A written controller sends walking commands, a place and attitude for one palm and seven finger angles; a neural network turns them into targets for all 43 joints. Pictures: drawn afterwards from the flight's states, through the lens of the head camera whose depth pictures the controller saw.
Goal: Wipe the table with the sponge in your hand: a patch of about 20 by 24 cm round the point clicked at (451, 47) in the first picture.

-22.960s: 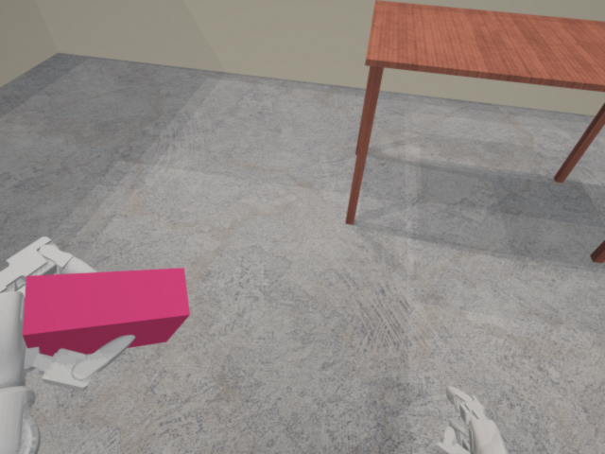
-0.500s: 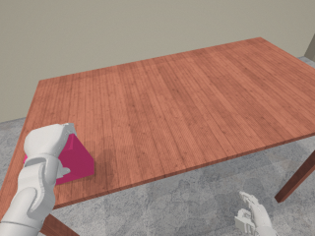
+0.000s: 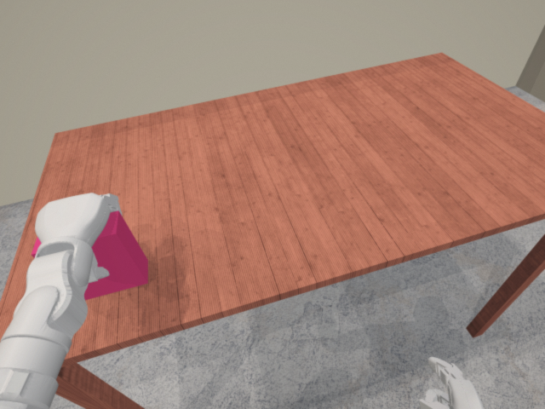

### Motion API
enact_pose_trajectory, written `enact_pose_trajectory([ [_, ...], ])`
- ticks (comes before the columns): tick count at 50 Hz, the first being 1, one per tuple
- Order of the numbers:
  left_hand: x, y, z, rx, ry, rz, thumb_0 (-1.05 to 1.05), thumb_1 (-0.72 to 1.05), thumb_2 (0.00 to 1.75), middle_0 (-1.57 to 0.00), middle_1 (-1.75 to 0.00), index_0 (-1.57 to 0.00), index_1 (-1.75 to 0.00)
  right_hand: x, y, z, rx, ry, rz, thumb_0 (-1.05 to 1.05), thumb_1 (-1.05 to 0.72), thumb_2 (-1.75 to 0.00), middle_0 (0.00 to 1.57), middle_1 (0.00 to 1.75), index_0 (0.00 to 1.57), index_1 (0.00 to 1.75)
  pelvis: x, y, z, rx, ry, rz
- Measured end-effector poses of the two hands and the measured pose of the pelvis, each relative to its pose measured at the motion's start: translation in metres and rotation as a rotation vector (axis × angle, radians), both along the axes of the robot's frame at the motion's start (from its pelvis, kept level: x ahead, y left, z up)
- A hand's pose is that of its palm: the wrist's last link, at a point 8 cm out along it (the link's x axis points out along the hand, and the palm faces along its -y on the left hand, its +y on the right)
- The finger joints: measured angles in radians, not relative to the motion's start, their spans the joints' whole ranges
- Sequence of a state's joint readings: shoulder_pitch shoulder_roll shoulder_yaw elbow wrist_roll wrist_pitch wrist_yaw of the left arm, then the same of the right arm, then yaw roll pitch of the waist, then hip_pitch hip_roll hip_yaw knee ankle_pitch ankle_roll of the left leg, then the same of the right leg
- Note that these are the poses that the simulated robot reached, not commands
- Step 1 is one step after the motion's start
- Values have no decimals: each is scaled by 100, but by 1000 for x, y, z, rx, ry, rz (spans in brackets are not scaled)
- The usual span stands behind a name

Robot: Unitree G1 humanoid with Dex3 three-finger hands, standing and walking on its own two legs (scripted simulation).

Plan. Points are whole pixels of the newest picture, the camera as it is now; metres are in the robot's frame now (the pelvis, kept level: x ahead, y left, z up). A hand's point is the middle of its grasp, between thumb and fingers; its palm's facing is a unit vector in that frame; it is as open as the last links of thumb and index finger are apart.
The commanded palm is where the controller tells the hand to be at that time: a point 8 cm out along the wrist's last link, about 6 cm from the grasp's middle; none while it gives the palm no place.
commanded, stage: wipe forward along the first lane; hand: left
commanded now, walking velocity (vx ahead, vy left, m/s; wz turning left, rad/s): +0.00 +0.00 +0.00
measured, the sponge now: (103, 266) +0.30 +0.32 +0.05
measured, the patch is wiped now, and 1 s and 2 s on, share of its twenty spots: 0.20 0.35 0.40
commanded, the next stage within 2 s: slide across to the middle lane in 1.02 s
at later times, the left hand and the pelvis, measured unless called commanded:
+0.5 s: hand (95, 211) +0.37 +0.35 +0.10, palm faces -0.10 +0.01 -1.00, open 9.2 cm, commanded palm +0.36 +0.34 +0.14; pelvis +0.00 +0.01 +0.00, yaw -1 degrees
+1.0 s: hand (98, 191) +0.42 +0.37 +0.10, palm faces -0.12 +0.02 -0.99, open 9.2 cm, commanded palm +0.41 +0.36 +0.14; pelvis +0.01 +0.02 +0.00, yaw -1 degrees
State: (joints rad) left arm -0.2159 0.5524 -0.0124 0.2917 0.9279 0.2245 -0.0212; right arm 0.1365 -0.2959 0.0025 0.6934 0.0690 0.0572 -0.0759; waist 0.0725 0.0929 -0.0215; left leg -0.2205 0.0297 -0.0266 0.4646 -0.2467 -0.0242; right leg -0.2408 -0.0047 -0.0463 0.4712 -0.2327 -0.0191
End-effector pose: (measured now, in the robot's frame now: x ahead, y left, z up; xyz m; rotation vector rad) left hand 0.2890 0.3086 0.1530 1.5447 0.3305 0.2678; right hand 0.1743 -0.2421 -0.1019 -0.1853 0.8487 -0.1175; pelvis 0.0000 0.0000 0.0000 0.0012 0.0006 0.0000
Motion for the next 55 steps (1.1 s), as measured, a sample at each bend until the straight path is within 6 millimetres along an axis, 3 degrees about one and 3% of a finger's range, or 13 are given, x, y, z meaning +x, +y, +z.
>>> enact_pose_trajectory([
  [27, 70, 31, 1, 27, 64, 0, 1, -49, 113, -85, -140, -85, -139, -71, -15, -18, -42, 196, -111, 1, -91, -90, 20, 30, 20, 30, -3, 8, -4, -7, 86, -8],
  [36, 94, 37, 0, 39, 92, -5, 2, -50, 114, -85, -139, -85, -140, -80, -12, -20, -45, 239, -128, 1, -91, -90, 20, 30, 20, 30, 2, 14, -4, -11, 117, -11],
  [55, 125, 52, 0, 34, 100, 13, 1, -50, 114, -85, -139, -85, -141, -86, -7, -21, -51, 291, -148, 1, -91, -90, 20, 30, 21, 30, 10, 21, -5, -17, 157, -12],
])
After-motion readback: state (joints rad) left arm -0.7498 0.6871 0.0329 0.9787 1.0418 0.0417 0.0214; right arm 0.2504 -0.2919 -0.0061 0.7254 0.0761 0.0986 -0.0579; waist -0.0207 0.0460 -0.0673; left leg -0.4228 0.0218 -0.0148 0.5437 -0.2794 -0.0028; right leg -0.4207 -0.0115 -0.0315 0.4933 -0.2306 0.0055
